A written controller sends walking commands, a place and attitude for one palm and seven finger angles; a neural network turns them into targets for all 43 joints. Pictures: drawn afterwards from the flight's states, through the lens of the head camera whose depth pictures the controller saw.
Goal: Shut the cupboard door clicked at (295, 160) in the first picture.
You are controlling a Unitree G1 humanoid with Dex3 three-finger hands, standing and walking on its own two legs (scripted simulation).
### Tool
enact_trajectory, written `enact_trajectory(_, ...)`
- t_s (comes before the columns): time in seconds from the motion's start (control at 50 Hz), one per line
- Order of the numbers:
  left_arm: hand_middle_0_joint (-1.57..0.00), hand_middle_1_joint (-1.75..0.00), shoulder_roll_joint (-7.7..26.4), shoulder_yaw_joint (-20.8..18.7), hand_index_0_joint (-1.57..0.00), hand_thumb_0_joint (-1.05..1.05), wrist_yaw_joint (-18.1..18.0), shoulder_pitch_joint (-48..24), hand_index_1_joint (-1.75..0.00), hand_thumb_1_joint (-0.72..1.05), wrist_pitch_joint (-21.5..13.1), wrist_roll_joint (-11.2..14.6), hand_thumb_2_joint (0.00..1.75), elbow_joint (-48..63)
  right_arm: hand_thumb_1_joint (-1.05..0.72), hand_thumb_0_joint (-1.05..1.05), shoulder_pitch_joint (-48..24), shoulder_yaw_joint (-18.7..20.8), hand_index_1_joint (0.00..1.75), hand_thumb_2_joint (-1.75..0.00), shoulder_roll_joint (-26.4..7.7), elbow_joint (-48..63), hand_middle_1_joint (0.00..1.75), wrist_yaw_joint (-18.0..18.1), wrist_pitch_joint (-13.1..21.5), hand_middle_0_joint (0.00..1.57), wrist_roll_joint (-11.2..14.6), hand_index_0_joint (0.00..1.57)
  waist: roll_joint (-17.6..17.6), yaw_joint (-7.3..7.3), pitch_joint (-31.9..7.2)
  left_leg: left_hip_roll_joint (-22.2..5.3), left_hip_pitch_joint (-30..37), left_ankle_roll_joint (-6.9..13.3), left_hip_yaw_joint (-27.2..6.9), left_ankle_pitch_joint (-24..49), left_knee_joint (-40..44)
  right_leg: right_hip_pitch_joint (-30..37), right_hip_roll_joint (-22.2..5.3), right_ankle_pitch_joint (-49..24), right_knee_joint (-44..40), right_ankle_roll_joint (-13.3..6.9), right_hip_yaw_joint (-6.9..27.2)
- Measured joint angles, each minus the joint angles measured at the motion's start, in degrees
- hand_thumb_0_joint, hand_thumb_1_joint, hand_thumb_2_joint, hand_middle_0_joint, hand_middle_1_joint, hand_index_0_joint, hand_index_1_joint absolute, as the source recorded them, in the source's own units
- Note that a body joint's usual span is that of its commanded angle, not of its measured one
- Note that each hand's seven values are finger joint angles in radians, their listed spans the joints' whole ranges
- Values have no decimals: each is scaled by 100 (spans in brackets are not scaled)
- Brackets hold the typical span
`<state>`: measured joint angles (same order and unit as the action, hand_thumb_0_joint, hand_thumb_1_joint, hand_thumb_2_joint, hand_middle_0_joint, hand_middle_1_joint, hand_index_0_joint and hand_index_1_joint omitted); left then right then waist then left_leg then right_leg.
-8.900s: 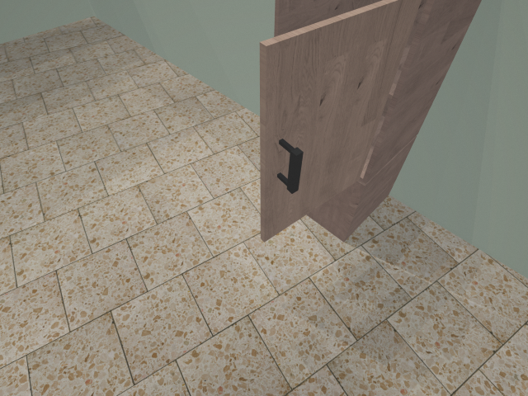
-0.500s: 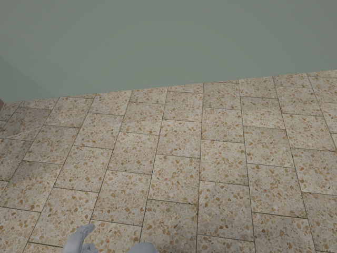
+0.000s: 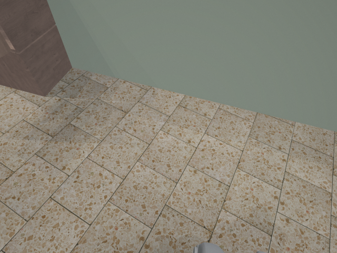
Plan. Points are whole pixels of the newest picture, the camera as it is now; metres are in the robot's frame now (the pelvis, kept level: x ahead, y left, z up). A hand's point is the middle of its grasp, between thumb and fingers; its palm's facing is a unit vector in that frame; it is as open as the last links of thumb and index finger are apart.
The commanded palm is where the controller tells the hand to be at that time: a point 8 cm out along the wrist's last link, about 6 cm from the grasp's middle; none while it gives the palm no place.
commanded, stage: walk to a spot facing it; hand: left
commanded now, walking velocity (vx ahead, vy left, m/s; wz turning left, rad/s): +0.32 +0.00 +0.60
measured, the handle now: out of the picture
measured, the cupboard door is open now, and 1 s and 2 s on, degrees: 82 82 82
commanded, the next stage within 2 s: turn to face it in 1.74 s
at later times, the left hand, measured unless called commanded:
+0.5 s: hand (112, 240) +0.16 +0.15 -0.15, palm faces +0.33 -0.92 -0.23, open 7.2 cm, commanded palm none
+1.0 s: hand (89, 183) +0.31 +0.26 -0.16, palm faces +0.49 -0.86 -0.15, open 7.3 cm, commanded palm none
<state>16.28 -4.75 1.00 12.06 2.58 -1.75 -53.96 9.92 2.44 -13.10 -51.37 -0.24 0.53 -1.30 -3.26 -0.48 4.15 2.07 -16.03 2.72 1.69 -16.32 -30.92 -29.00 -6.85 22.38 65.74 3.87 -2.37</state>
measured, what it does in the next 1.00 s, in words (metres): walks ahead, turning left: right foot, then left foot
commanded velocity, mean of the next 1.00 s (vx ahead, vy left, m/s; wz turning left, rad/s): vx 0.36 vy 0.00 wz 0.34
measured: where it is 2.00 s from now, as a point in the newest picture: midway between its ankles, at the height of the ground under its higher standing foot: (127, 150)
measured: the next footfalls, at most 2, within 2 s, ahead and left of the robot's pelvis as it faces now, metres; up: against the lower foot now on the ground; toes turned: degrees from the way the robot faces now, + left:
right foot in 0.28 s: +0.18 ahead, -0.16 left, +0.00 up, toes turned +4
left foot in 0.72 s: +0.33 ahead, +0.15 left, +0.00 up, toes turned +31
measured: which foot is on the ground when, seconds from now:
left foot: down 0.00-0.28, up 0.30-0.70, down 0.72-1.00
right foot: up 0.00-0.26, down 0.28-0.72, up 0.74-1.00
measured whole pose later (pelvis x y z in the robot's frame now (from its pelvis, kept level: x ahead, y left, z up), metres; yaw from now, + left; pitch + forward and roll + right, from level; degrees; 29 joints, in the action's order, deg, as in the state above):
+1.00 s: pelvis +0.35 +0.08 +0.01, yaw +27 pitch +0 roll +0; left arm 10.0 -3.2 1.3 12.0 -0.4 -1.9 -57.2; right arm 15.0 2.5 -10.5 -58.5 1.0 3.9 -0.8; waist -2.2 -0.8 2.9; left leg 3.2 -8.3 4.8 5.1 -13.0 -20.7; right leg -34.3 -9.5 10.8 57.5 2.9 -2.4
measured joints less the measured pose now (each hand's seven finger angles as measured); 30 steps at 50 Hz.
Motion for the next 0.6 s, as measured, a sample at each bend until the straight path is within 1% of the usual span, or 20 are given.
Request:
enact_trajectory(0.08, -20, -30, -56, 35, -20, 1, 62, -168, -30, 92, -88, 2, 90, 154, -90, 0, 302, -44, 30, -90, 83, -193, 30, -15, 46, 20, 22, 21, 115, 25, -71, 27, 346, 5, -252, 182, 550, -245, 3, -438, -565, 75, 166)
enact_trajectory(0.16, -20, -30, -139, 87, -20, 1, 97, -371, -30, 91, -117, 18, 90, 268, -90, 0, 552, -34, 30, -90, 150, -358, 30, -48, 42, 20, 13, 21, 211, 137, -101, 25, 569, -67, -493, 148, 762, -137, 47, -563, -1579, 127, 192)
enact_trajectory(0.22, -20, -30, -201, 120, -20, 1, 121, -508, -30, 91, -160, 26, 90, 340, -90, 0, 683, 1, 30, -90, 159, -464, 30, -53, 14, 20, 2, 21, 278, 233, -101, 5, 650, -167, -635, -58, 652, 159, 174, -605, -2419, 134, 114)
enact_trajectory(0.26, -20, -30, -241, 142, -20, 1, 132, -560, -30, 91, -242, 28, 90, 395, -90, 0, 772, 33, 30, -90, 139, -521, 30, -39, -13, 20, 13, 21, 338, 289, -102, -13, 628, -257, -750, -334, 344, 548, 311, -727, -3068, 104, 3)
enact_trajectory(0.28, -20, -30, -257, 157, -20, 1, 130, -569, -30, 91, -322, 21, 90, 438, -90, 0, 839, 51, 30, -90, 119, -537, 30, -36, -18, 20, 35, 21, 354, 304, -122, 9, 518, -252, -812, -554, 2, 759, 341, -797, -3395, -20, -35)
enact_trajectory(0.3, -20, -30, -329, 162, -20, 1, 104, -607, -30, 91, -400, 9, 90, 448, -90, 1, 823, 81, 30, -90, 70, -593, 30, -25, -41, 20, 55, 21, 449, 299, -77, -28, 313, -230, -797, -919, -613, 784, 377, -836, -3295, -193, -130)
enact_trajectory(0.32, -20, -30, -406, 179, -20, 1, 70, -619, -30, 91, -451, 10, 90, 462, -90, 1, 781, 108, 30, -90, 27, -649, 30, -20, -83, 20, 58, 21, 512, 314, -22, -56, 46, -212, -706, -1182, -1360, 850, 365, -753, -3174, -312, -253)
enact_trajectory(0.34, -20, -30, -474, 195, -20, 1, 35, -592, -30, 91, -485, 8, 90, 474, -90, 1, 733, 130, 30, -90, -5, -698, 30, -29, -117, 20, 45, 21, 524, 311, 13, -81, -242, -204, -562, -1224, -2093, 965, 323, -656, -3151, -380, -361)
enact_trajectory(0.36, -20, -30, -537, 206, -20, 1, 1, -535, -30, 91, -514, 8, 90, 467, -90, 1, 673, 151, 30, -90, -35, -734, 30, -50, -145, 20, 25, 21, 517, 299, 29, -130, -529, -211, -413, -1077, -2708, 1112, 281, -591, -3221, -410, -459)
enact_trajectory(0.38, -20, -30, -599, 217, -20, 1, -29, -456, -30, 91, -542, 11, 90, 436, -90, 1, 602, 174, 30, -90, -66, -748, 30, -75, -168, 20, 8, 20, 512, 293, 29, -200, -798, -235, -288, -835, -3154, 1276, 248, -570, -3362, -410, -561)
enact_trajectory(0.42, -20, -30, -694, 234, -20, 1, -71, -254, -30, 91, -598, 9, 90, 312, -90, 1, 443, 206, 30, -90, -105, -718, 30, -119, -193, 20, -8, 20, 470, 282, 6, -355, -1241, -302, -91, -394, -3543, 1603, 189, -613, -3712, -368, -753)
enact_trajectory(0.46, -21, -30, -737, 189, -20, 0, -135, -31, -30, 92, -653, 26, 90, 156, -91, 1, 271, 225, 30, -90, -110, -639, 30, -154, -200, 20, -11, 20, 399, 258, -21, -480, -1560, -367, 24, -110, -3451, 1911, 145, -620, -4044, -370, -944)
enact_trajectory(0.5, -21, -30, -657, 133, -20, 0, -182, 174, -30, 95, -700, 21, 90, 13, -91, 1, 78, 231, 30, -90, -102, -550, 30, -182, -198, 19, -13, 20, 337, 197, -22, -563, -1777, -394, 88, 110, -3116, 2189, 123, -606, -4312, -355, -1131)
enact_trajectory(0.54, -21, -30, -573, 141, -20, -1, -183, 380, -30, 95, -712, 4, 90, -155, -91, 1, -150, 222, 30, -90, -96, -462, 30, -211, -190, 19, -12, 20, 290, 121, 5, -610, -1873, -380, 158, 288, -2612, 2437, 105, -548, -4489, -312, -1291)
enact_trajectory(0.6, -20, -30, -491, 182, -20, 0, -168, 689, -30, 94, -682, -4, 90, -401, -91, 1, -517, 169, 30, -90, -90, -335, 30, -254, -165, 19, -11, 20, 255, -19, 88, -612, -1808, -304, 294, 443, -1746, 2775, 81, -368, -4600, -206, -1491)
